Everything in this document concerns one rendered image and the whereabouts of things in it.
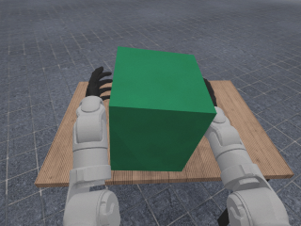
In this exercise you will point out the carton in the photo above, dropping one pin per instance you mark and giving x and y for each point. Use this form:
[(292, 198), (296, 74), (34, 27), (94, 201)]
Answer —
[(159, 110)]

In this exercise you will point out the right robot hand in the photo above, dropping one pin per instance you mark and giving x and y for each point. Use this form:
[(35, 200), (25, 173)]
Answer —
[(211, 91)]

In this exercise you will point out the left robot hand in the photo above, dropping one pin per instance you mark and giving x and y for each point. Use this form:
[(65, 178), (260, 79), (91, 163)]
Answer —
[(94, 84)]

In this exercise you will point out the left robot upper arm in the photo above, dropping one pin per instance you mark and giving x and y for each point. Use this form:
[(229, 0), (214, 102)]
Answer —
[(93, 208)]

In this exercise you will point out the right robot upper arm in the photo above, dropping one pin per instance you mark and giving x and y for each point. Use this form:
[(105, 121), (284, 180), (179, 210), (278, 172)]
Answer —
[(256, 207)]

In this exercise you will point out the left robot forearm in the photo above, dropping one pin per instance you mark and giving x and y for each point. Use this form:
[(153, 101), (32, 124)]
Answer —
[(89, 145)]

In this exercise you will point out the right robot forearm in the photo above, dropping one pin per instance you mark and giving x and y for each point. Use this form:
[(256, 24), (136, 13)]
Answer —
[(238, 172)]

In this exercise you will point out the table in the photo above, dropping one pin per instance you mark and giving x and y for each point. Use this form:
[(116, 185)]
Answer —
[(201, 166)]

